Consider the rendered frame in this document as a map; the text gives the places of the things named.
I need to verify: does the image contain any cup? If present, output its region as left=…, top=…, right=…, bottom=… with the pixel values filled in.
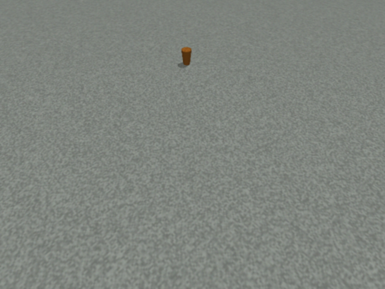
left=182, top=47, right=191, bottom=65

